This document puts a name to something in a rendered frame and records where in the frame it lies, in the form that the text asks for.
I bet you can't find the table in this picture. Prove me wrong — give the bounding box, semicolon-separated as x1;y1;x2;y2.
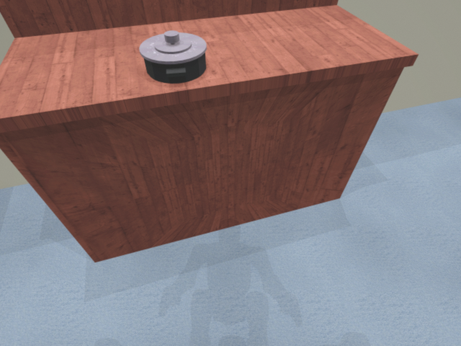
0;0;418;262

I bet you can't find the lid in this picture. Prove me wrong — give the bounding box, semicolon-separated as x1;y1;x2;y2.
139;32;207;64

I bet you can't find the knob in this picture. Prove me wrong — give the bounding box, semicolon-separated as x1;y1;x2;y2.
164;30;179;43

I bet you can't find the pot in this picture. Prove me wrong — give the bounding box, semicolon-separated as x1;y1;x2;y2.
144;53;206;84

